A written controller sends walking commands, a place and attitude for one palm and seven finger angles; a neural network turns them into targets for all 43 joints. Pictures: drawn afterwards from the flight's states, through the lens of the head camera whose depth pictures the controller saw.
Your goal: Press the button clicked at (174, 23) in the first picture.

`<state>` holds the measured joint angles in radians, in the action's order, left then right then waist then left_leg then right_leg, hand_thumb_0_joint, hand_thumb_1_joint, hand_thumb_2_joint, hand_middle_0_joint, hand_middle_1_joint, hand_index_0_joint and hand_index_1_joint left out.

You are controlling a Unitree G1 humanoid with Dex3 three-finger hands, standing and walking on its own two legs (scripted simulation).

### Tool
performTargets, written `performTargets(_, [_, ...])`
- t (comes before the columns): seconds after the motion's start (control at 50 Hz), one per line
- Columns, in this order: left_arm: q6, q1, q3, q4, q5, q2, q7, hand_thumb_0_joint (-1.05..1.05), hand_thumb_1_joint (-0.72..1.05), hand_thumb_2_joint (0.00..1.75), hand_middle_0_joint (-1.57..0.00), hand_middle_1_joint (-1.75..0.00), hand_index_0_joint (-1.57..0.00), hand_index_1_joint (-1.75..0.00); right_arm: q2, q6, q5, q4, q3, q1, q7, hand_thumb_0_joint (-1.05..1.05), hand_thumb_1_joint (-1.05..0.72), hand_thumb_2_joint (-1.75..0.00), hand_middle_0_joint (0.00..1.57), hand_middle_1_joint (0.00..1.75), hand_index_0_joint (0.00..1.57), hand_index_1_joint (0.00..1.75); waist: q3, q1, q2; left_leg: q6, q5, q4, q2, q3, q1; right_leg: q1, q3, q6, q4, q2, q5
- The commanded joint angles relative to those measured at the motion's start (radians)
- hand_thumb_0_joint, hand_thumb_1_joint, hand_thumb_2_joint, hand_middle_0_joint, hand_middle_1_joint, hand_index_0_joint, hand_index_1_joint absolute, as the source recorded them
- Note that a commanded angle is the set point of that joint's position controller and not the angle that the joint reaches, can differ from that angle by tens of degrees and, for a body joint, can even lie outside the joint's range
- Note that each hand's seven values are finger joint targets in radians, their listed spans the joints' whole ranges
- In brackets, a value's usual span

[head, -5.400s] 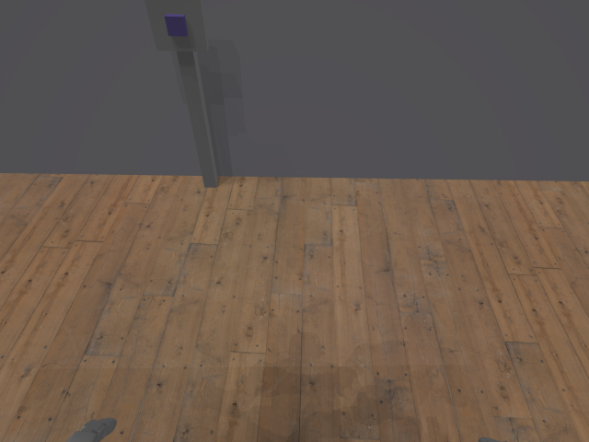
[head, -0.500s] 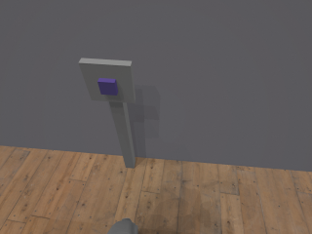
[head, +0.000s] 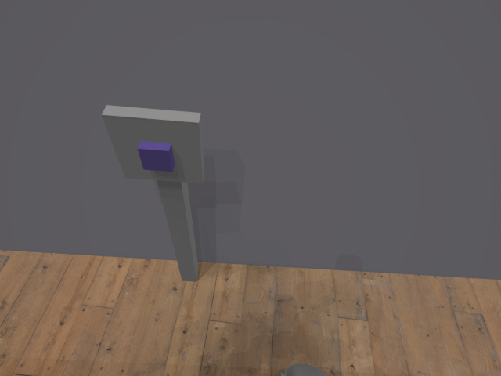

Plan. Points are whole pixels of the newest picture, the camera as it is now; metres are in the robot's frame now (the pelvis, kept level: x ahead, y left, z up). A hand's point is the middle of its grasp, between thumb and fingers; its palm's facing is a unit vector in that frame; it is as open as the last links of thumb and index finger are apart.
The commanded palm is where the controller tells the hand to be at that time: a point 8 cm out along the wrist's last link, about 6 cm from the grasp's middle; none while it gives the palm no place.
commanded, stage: come to a stop and stand still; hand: left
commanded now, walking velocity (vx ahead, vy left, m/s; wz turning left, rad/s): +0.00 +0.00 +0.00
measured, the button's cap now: (157, 155) +0.51 +0.23 +0.01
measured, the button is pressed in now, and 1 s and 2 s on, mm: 0 0 0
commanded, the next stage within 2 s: look again from close up in 1.54 s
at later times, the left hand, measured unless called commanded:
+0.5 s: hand out of the picture -0.02 +0.10 -0.17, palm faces +0.09 -0.97 -0.23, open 7.2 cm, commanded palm none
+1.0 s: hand out of the picture -0.12 +0.07 -0.18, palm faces +0.09 -0.98 -0.15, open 7.4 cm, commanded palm none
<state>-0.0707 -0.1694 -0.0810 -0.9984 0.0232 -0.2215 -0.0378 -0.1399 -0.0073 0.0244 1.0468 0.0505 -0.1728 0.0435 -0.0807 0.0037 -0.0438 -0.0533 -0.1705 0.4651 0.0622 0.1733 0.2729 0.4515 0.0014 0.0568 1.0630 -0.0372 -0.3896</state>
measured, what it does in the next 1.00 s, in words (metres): walks backwards: right foot, then left foot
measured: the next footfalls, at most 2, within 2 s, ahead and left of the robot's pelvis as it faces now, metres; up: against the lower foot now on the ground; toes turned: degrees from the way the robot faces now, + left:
right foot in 0.16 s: +0.00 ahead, -0.16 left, +0.00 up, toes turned -4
left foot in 0.48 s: -0.05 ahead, +0.06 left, +0.00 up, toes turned +5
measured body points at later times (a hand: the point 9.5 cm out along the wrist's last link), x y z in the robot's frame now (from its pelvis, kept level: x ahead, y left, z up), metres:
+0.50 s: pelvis -0.05 -0.09 -0.01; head -0.03 -0.10 +0.44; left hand -0.02 +0.15 -0.16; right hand -0.04 -0.30 -0.17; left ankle -0.09 +0.05 -0.74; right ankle -0.04 -0.16 -0.74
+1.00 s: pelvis -0.08 -0.08 +0.00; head -0.08 -0.08 +0.45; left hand -0.12 +0.12 -0.16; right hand -0.13 -0.28 -0.16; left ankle -0.08 +0.05 -0.74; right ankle -0.04 -0.16 -0.74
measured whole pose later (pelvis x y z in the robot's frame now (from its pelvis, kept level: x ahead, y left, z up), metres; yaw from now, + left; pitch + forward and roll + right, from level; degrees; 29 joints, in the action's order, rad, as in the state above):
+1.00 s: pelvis -0.08 -0.08 +0.00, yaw +1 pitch -2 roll +0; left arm -0.01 -0.33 -0.02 -1.16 0.01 -0.11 -0.03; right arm -0.10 -0.01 0.02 1.17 0.01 -0.36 0.04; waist -0.02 -0.01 0.00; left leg 0.02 -0.23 0.42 0.05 0.06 0.16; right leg 0.21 -0.10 -0.06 0.38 0.03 -0.15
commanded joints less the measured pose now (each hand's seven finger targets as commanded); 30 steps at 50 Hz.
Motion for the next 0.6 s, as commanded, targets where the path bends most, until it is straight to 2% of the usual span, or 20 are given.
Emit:
performTargets(0.0, [0.009,-0.081,0.011,0.037,0.001,-0.001,0.006,0.00,0.90,0.90,-0.20,-0.30,-0.20,-0.30,-0.168,0.003,0.004,-0.042,0.039,-0.070,-0.003,0.00,-0.90,-0.90,0.20,0.30,0.20,0.30,0.097,0.019,0.259,-0.114,0.249,-0.162,0.246,-0.218,-0.080,-0.059,-0.030,-0.010,-0.176,-0.016,-0.051])
performTargets(0.04, [0.022,-0.071,0.018,0.042,-0.002,0.001,0.007,0.00,0.90,0.90,-0.20,-0.30,-0.20,-0.30,-0.180,-0.001,0.006,-0.038,0.045,-0.084,-0.010,0.00,-0.90,-0.90,0.20,0.30,0.20,0.30,0.111,0.028,0.260,-0.111,0.165,-0.166,0.252,-0.258,-0.083,-0.116,-0.051,-0.022,-0.302,-0.010,-0.072])
performTargets(0.06, [0.029,-0.089,0.019,0.037,-0.006,0.002,0.006,0.00,0.90,0.90,-0.20,-0.30,-0.20,-0.30,-0.188,-0.002,0.005,-0.036,0.047,-0.083,-0.013,0.00,-0.90,-0.90,0.20,0.30,0.20,0.30,0.120,0.017,0.253,-0.101,0.137,-0.154,0.252,-0.261,-0.072,-0.158,-0.051,-0.029,-0.384,-0.010,-0.050])
performTargets(0.1, [0.044,-0.156,0.018,0.012,-0.004,-0.012,0.004,0.00,0.90,0.90,-0.20,-0.30,-0.20,-0.30,-0.179,-0.005,-0.004,-0.035,0.048,-0.086,-0.020,0.00,-0.90,-0.90,0.20,0.30,0.20,0.30,0.147,-0.016,0.169,-0.044,0.061,-0.084,0.198,-0.218,-0.006,-0.316,-0.076,-0.033,-0.628,-0.002,0.145])
performTargets(0.12, [0.054,-0.166,0.016,0.008,0.004,-0.049,0.000,0.00,0.90,0.90,-0.20,-0.30,-0.20,-0.30,-0.136,-0.008,-0.014,-0.037,0.044,-0.110,-0.025,0.00,-0.90,-0.90,0.20,0.30,0.20,0.30,0.142,-0.013,0.049,0.013,-0.050,-0.002,0.126,-0.167,0.052,-0.367,-0.006,-0.051,-0.746,-0.067,0.194])
performTargets(0.14, [0.067,-0.132,0.013,0.017,0.010,-0.125,-0.005,0.00,0.90,0.90,-0.20,-0.30,-0.20,-0.30,-0.065,-0.014,-0.021,-0.055,0.027,-0.111,-0.028,0.00,-0.90,-0.90,0.20,0.30,0.20,0.30,0.093,0.007,-0.186,0.076,-0.239,0.102,0.031,-0.088,0.152,-0.315,0.216,-0.121,-0.824,-0.258,0.214])
performTargets(0.16, [0.065,-0.094,0.015,0.036,0.004,-0.148,-0.005,0.00,0.90,0.90,-0.20,-0.30,-0.20,-0.30,-0.070,-0.023,-0.017,-0.078,0.021,-0.047,-0.032,0.00,-0.90,-0.90,0.20,0.30,0.20,0.30,0.048,-0.017,-0.208,0.080,-0.343,0.216,0.002,-0.119,0.127,-0.165,0.253,-0.194,-0.859,-0.334,0.231])
performTargets(0.18, [0.067,-0.047,0.019,0.044,0.005,-0.123,-0.007,0.00,0.90,0.90,-0.20,-0.30,-0.20,-0.30,-0.072,-0.033,-0.014,-0.075,0.025,-0.039,-0.034,0.00,-0.90,-0.90,0.20,0.30,0.20,0.30,0.044,-0.001,-0.150,0.074,-0.327,0.284,0.012,-0.154,0.096,-0.117,0.203,-0.220,-0.857,-0.310,0.203])
performTargets(0.2, [0.071,-0.015,0.017,0.042,0.004,-0.106,-0.009,0.00,0.90,0.90,-0.20,-0.30,-0.20,-0.30,-0.066,-0.037,-0.009,-0.056,0.022,-0.052,-0.031,0.00,-0.90,-0.90,0.20,0.30,0.20,0.30,0.013,0.010,-0.191,0.069,-0.295,0.312,0.014,-0.166,0.103,-0.112,0.174,-0.212,-0.835,-0.260,0.232])
performTargets(0.24, [0.074,-0.005,0.029,0.033,-0.003,-0.068,-0.005,0.00,0.90,0.90,-0.20,-0.30,-0.20,-0.30,-0.065,-0.035,-0.010,-0.006,0.018,-0.111,-0.028,0.00,-0.90,-0.90,0.20,0.30,0.20,0.30,0.021,0.027,-0.136,0.076,-0.231,0.386,-0.003,-0.152,0.102,-0.167,0.090,-0.198,-0.794,-0.203,0.349])
performTargets(0.28, [0.080,-0.025,0.029,0.020,-0.005,-0.049,-0.006,0.00,0.90,0.90,-0.20,-0.30,-0.20,-0.30,-0.059,-0.030,-0.012,0.013,0.016,-0.139,-0.027,0.00,-0.90,-0.90,0.20,0.30,0.20,0.30,0.035,0.027,-0.097,0.082,-0.216,0.381,-0.004,-0.146,0.096,-0.208,0.057,-0.189,-0.772,-0.184,0.415])
performTargets(0.34, [0.084,-0.089,0.028,-0.011,-0.004,-0.055,-0.005,0.00,0.90,0.90,-0.20,-0.30,-0.20,-0.30,-0.051,-0.024,-0.014,0.012,0.007,-0.107,-0.020,0.00,-0.90,-0.90,0.20,0.30,0.20,0.30,0.033,-0.009,-0.090,0.088,-0.255,0.276,0.002,-0.140,0.078,-0.264,0.096,-0.214,-0.755,-0.205,0.476])
performTargets(0.38, [0.087,-0.114,0.027,-0.033,-0.005,-0.051,-0.007,0.00,0.90,0.90,-0.20,-0.30,-0.20,-0.30,-0.042,-0.017,-0.016,0.020,0.001,-0.110,-0.015,0.00,-0.90,-0.90,0.20,0.30,0.20,0.30,0.057,-0.016,-0.084,0.089,-0.231,0.138,0.003,-0.137,0.033,-0.311,0.117,-0.216,-0.727,-0.201,0.529])
performTargets(0.44, [0.088,-0.104,0.034,-0.054,-0.022,-0.035,-0.006,0.00,0.90,0.90,-0.20,-0.30,-0.20,-0.30,-0.050,0.002,-0.017,0.069,-0.009,-0.180,-0.005,0.00,-0.90,-0.90,0.20,0.30,0.20,0.30,0.104,0.009,-0.012,0.070,0.022,-0.086,0.028,-0.172,-0.158,-0.266,0.096,-0.146,-0.682,-0.149,0.472])
performTargets(0.46, [0.089,-0.113,0.039,-0.058,-0.026,-0.018,-0.003,0.00,0.90,0.90,-0.20,-0.30,-0.20,-0.30,-0.072,0.012,-0.013,0.078,-0.011,-0.183,-0.001,0.00,-0.90,-0.90,0.20,0.30,0.20,0.30,0.122,0.002,0.053,0.053,0.153,-0.081,0.075,-0.203,-0.192,-0.265,0.062,-0.110,-0.675,-0.104,0.462])
performTargets(0.48, [0.087,-0.120,0.042,-0.062,-0.024,-0.007,-0.002,0.00,0.90,0.90,-0.20,-0.30,-0.20,-0.30,-0.089,0.013,-0.014,0.077,-0.009,-0.164,0.001,0.00,-0.90,-0.90,0.20,0.30,0.20,0.30,0.121,-0.011,0.080,0.044,0.195,-0.067,0.104,-0.209,-0.188,-0.271,0.046,-0.088,-0.683,-0.082,0.427])
performTargets(0.5, [0.086,-0.119,0.042,-0.067,-0.021,-0.003,-0.004,0.00,0.90,0.90,-0.20,-0.30,-0.20,-0.30,-0.091,0.011,-0.012,0.077,-0.010,-0.156,0.004,0.00,-0.90,-0.90,0.20,0.30,0.20,0.30,0.109,-0.011,0.068,0.045,0.149,-0.059,0.102,-0.190,-0.167,-0.276,0.051,-0.073,-0.709,-0.082,0.404])
performTargets(0.52, [0.083,-0.112,0.043,-0.085,-0.021,-0.015,-0.003,0.00,0.90,0.90,-0.20,-0.30,-0.20,-0.30,-0.074,0.012,-0.012,0.089,-0.016,-0.139,0.004,0.00,-0.90,-0.90,0.20,0.30,0.20,0.30,0.095,-0.012,0.132,0.048,0.137,-0.076,0.088,-0.190,-0.149,-0.292,0.038,-0.075,-0.704,-0.086,0.401])
performTargets(0.54, [0.080,-0.105,0.043,-0.091,-0.022,-0.026,-0.001,0.00,0.90,0.90,-0.20,-0.30,-0.20,-0.30,-0.068,0.008,-0.014,0.090,-0.019,-0.135,0.002,0.00,-0.90,-0.90,0.20,0.30,0.20,0.30,0.068,-0.011,0.142,0.051,0.078,-0.103,0.086,-0.190,-0.115,-0.307,0.033,-0.077,-0.713,-0.082,0.349])
performTargets(0.58, [0.080,-0.124,0.046,-0.105,-0.019,-0.023,0.001,0.00,0.90,0.90,-0.20,-0.30,-0.20,-0.30,-0.067,0.005,-0.015,0.090,-0.022,-0.131,0.001,0.00,-0.90,-0.90,0.20,0.30,0.20,0.30,0.038,-0.016,0.108,0.055,-0.010,-0.121,0.073,-0.182,-0.091,-0.304,0.053,-0.075,-0.759,-0.081,0.262])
